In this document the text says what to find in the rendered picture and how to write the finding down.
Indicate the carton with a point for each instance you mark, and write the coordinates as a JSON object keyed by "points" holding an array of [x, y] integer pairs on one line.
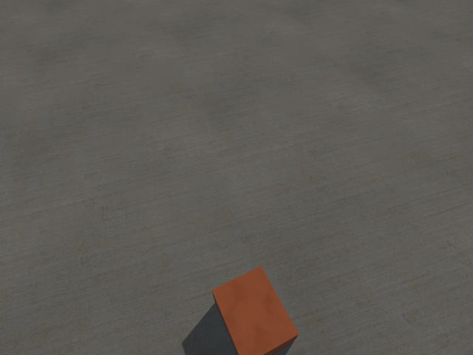
{"points": [[254, 317]]}

